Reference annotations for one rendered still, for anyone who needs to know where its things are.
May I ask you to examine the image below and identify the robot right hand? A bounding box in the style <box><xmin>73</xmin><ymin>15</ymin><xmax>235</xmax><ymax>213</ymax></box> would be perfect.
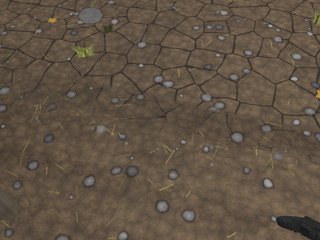
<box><xmin>276</xmin><ymin>216</ymin><xmax>320</xmax><ymax>240</ymax></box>

